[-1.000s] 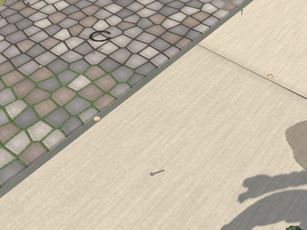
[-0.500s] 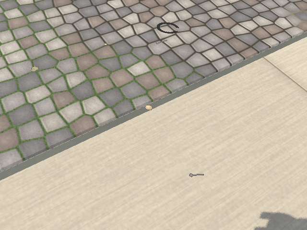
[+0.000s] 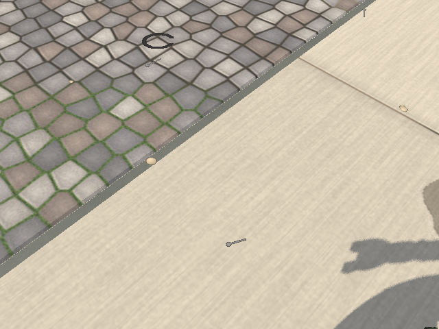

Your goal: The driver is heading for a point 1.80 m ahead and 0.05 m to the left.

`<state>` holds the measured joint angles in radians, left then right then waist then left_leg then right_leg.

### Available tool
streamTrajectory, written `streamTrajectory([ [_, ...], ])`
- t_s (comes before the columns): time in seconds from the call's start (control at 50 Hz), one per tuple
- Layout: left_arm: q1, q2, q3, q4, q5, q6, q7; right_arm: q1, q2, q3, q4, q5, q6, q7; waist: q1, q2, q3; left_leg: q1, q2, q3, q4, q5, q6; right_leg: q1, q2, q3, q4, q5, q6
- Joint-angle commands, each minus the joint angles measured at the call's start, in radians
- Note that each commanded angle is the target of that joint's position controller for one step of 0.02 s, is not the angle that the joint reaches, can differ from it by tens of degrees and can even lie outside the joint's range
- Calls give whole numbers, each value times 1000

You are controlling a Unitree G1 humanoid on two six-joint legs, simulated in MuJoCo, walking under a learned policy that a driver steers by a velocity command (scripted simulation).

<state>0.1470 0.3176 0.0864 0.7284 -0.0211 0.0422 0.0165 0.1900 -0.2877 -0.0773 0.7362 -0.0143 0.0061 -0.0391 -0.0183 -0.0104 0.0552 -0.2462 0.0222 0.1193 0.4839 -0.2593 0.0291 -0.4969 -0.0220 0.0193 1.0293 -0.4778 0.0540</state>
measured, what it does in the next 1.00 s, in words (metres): steps on the spot: right foot, then left foot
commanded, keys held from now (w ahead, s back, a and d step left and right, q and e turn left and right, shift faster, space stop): e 0.16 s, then no key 0.08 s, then q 0.72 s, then no key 0.04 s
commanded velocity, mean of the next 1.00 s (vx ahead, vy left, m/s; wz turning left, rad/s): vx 0.00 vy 0.00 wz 0.11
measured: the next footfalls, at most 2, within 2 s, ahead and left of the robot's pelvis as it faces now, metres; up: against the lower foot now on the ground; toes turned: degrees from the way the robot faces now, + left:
right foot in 0.14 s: +0.04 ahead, -0.15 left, +0.00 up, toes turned -8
left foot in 0.66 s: +0.02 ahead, +0.07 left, +0.00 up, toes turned +2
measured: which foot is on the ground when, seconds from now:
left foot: down 0.00-0.14, up 0.16-0.64, down 0.66-1.00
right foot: up 0.00-0.12, down 0.14-0.66, up 0.68-1.00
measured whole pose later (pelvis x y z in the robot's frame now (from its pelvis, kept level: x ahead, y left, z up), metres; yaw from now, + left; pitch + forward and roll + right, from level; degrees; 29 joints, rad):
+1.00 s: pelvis +0.00 -0.04 +0.01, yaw +11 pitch +2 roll -2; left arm 0.09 0.31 0.09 0.72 -0.01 0.01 0.03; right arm 0.18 -0.32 -0.07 0.67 0.01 0.03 -0.03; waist -0.02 -0.01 0.06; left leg -0.25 -0.05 -0.15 0.47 -0.24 0.03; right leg -0.42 0.02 0.08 0.79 -0.37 0.09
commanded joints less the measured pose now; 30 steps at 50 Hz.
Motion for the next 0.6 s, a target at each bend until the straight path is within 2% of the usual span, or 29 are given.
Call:
streamTrajectory([
  [0.02, -30, 39, -2, -93, -3, -4, -19, -65, -166, -43, -75, 4, -5, -7, -2, 137, -98, 114, 248, -146, -151, 426, 193, 4, -42, -29, -124, 52, 11],
  [0.06, -36, 55, 1, -115, -6, -5, -34, -39, -187, -51, -66, 15, 4, -4, -13, 164, -132, 146, 265, -121, -119, 458, 185, 73, -20, -67, -245, 81, 1],
  [0.1, 3, 72, 11, -116, -5, 2, -45, -39, -199, -54, -61, 33, 8, 1, 12, 167, -147, 143, 279, -99, -63, 416, 152, 160, 7, -106, -402, 181, -29],
  [0.12, 40, 79, 19, -105, -1, 6, -44, -39, -189, -52, -55, 44, 7, 4, 31, 157, -149, 105, 265, -68, -9, 348, 111, 242, 32, -123, -506, 263, -55],
  [0.14, 82, 117, 36, -96, 4, 9, -32, 18, -153, -44, -31, 38, 2, 12, 37, 84, -152, 13, 227, -12, 100, 223, 42, 367, 34, -72, -597, 382, -93],
  [0.16, 120, 237, 67, -111, 5, 6, -12, 22, -95, -26, -52, -7, -1, 19, 28, -179, -145, -252, 114, 74, 396, -161, -63, 534, -192, 259, -649, 728, -186],
  [0.18, 96, 284, 64, -148, 44, -13, -17, -53, -90, -18, -111, -16, -5, 14, 49, -269, -182, -437, -10, -52, 632, -462, -110, 506, -406, 534, -658, 893, -412],
  [0.2, 107, 225, 49, -145, 54, -36, -27, -107, -138, -31, -111, 7, -3, 8, 97, -134, -214, -437, 13, -155, 731, -428, -103, 480, -375, 473, -682, 805, -432],
  [0.22, 66, 191, 35, -137, 48, -51, -26, -102, -141, -35, -105, 24, 2, 4, 61, -122, -165, -438, 32, -169, 732, -339, -88, 439, -310, 370, -678, 722, -370],
  [0.24, 15, 158, 27, -135, 31, -55, -20, -74, -140, -38, -77, 17, 7, -5, 34, -82, -147, -427, 47, -178, 696, -258, -87, 414, -253, 309, -676, 637, -312],
  [0.26, -29, 115, 10, -135, 20, -54, -14, -48, -148, -41, -59, 10, 13, -10, 12, -94, -141, -395, 53, -177, 673, -198, -94, 386, -228, 257, -676, 646, -283],
  [0.3, -51, 51, -19, -128, 35, -59, -5, 14, -119, -34, -25, 13, 18, -2, -16, -108, -172, -267, 46, -166, 650, -98, -108, 331, -187, 169, -686, 690, -272],
  [0.34, -56, 13, -33, -105, 46, -65, -1, 23, -80, -18, -8, 21, 19, 7, -14, -106, -166, -192, 59, -167, 491, -56, -115, 323, -162, 106, -699, 627, -257],
  [0.38, -48, 32, -30, -82, 53, -65, 2, -23, -62, -2, -17, 20, 20, 13, 16, -119, -133, -128, 63, -161, 341, -62, -115, 311, -164, 97, -716, 529, -256],
  [0.42, -35, 79, -17, -64, 53, -59, 3, -48, -98, -6, -32, 24, 21, 15, 39, -126, -98, -114, 53, -142, 281, -111, -111, 311, -196, 131, -727, 448, -278],
  [0.46, -31, 116, -3, -54, 43, -49, 5, -53, -128, -13, -44, 32, 21, 14, 49, -120, -64, -147, 45, -133, 271, -163, -103, 327, -232, 172, -721, 423, -299],
  [0.52, -30, 126, 6, -48, 32, -36, 14, -37, -117, -12, -51, 35, 19, 16, 48, -98, -64, -188, 41, -124, 287, -206, -91, 388, -280, 202, -689, 554, -318],
  [0.6, -65, 120, 14, -55, 23, -19, 27, 8, -90, -8, -44, 38, 21, 36, 15, -89, -116, -120, 21, -81, 202, -168, -60, 427, -285, 133, -615, 756, -300],
])
Velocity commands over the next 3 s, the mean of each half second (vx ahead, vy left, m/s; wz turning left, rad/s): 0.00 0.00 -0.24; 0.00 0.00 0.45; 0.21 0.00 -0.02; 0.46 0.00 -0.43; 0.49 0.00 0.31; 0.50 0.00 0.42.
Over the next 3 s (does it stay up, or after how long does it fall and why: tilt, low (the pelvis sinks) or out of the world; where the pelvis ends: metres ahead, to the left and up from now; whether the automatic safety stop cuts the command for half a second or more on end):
stays up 0.89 -0.08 -0.01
